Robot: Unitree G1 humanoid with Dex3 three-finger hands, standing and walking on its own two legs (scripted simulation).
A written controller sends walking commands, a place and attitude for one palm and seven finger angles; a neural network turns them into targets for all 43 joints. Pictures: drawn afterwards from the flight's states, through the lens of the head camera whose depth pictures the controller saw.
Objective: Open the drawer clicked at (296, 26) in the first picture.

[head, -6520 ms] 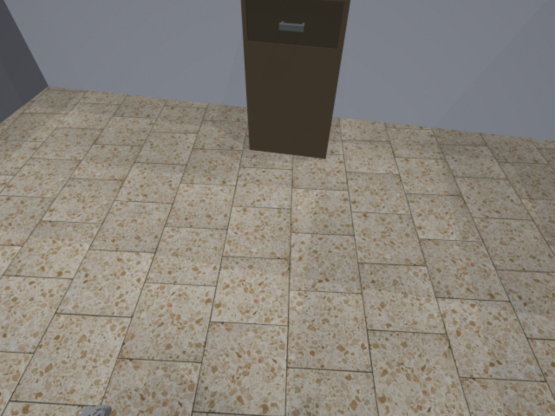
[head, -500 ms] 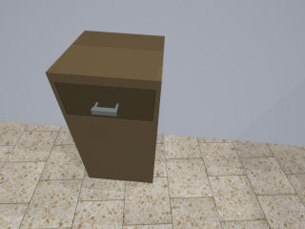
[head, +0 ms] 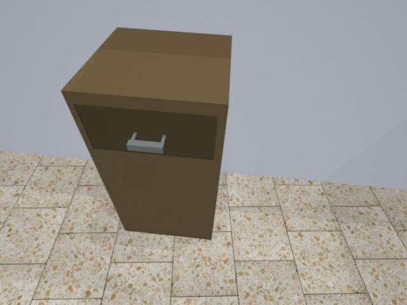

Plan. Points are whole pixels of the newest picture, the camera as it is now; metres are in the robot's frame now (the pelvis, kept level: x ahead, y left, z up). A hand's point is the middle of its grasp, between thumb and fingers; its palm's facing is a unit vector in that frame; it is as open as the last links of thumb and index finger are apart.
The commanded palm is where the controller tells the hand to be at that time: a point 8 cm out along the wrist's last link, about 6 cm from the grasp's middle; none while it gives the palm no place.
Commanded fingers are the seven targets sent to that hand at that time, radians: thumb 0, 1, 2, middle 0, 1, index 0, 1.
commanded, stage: come to a stop and stand still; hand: left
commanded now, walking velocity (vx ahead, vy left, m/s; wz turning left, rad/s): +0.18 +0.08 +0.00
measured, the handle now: (147, 141) +0.56 +0.21 -0.05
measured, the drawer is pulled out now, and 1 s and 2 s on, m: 0.00 0.00 0.00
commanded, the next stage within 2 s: look again from close up in 1.12 s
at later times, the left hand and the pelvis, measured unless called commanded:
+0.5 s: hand out of the picture +0.10 +0.20 -0.16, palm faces +0.07 -0.97 -0.25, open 7.3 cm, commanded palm none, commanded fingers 0.00 0.90 0.90 -0.20 -0.30 -0.20 -0.30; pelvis +0.04 +0.01 +0.00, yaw +1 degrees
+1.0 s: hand out of the picture -0.01 +0.22 -0.17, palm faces +0.06 -0.98 -0.17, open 7.3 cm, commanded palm none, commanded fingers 0.00 0.90 0.90 -0.20 -0.30 -0.20 -0.30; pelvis +0.03 +0.06 +0.01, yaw +0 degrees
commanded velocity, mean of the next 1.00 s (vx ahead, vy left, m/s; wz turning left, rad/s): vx -0.06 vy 0.00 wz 0.00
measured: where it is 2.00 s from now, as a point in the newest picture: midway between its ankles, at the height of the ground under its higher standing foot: outside the picture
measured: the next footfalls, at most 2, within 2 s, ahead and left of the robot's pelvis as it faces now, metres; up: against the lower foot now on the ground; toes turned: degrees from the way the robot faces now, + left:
right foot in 0.32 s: +0.09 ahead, -0.10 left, +0.00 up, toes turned -2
left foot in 0.60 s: +0.07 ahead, +0.13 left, +0.00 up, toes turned +3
